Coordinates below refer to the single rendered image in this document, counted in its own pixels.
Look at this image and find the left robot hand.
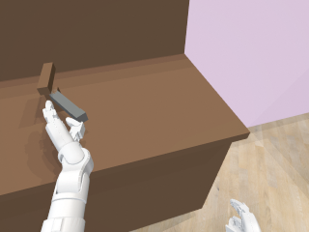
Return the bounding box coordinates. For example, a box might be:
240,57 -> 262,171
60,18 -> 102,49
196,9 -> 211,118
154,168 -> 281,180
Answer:
42,101 -> 86,153

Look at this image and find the robot left forearm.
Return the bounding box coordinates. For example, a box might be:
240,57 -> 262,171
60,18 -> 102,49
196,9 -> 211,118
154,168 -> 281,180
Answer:
41,141 -> 94,232

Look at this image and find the counter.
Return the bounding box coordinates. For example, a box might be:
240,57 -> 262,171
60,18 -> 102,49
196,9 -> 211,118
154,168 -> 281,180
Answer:
0,0 -> 250,232

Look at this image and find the right robot hand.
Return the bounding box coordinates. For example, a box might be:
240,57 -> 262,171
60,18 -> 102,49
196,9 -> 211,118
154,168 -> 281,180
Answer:
225,198 -> 262,232

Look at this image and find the tap lever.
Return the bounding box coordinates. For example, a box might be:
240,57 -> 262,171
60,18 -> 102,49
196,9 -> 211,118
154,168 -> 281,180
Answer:
49,89 -> 89,123

